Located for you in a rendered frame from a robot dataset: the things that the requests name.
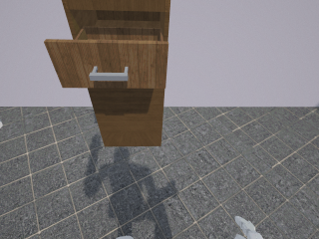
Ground cabinet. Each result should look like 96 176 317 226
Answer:
62 0 170 147

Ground handle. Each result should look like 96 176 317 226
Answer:
89 66 129 82

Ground robot right hand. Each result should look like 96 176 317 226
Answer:
234 216 263 239

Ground drawer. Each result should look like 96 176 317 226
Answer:
44 26 168 89

